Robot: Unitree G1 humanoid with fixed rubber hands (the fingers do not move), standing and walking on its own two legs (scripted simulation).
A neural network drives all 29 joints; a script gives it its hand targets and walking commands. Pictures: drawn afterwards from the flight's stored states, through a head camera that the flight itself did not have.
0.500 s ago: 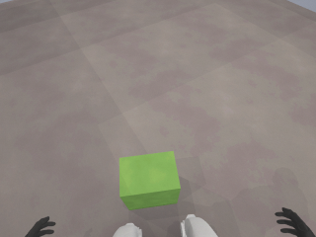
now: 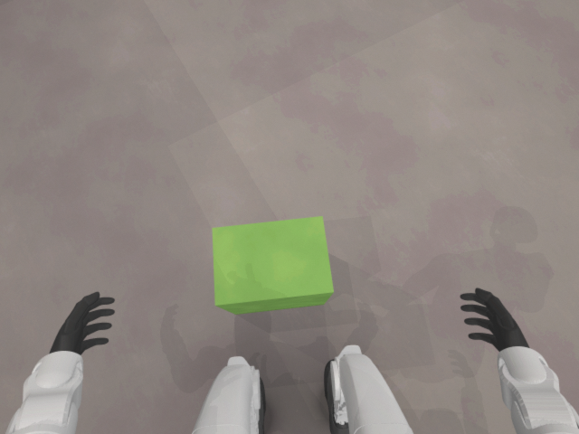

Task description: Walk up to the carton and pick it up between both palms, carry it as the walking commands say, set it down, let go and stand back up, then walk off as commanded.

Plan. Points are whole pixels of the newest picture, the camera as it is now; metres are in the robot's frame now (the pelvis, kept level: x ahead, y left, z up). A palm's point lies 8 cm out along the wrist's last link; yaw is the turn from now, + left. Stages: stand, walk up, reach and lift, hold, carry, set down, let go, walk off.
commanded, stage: reach and lift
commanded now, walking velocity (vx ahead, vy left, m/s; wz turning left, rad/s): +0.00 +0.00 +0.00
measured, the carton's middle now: (274, 270) +0.42 +0.07 -0.55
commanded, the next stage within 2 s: none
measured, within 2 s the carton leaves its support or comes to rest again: neither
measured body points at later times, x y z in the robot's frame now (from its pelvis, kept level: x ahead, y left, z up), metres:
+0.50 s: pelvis -0.02 +0.03 -0.03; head +0.21 +0.03 +0.35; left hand +0.32 +0.33 -0.14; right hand +0.35 -0.20 -0.14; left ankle +0.01 +0.14 -0.67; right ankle +0.05 -0.11 -0.67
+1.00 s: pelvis -0.02 +0.02 -0.05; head +0.29 +0.02 +0.28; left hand +0.41 +0.30 -0.19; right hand +0.45 -0.17 -0.18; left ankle +0.01 +0.14 -0.67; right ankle +0.05 -0.11 -0.67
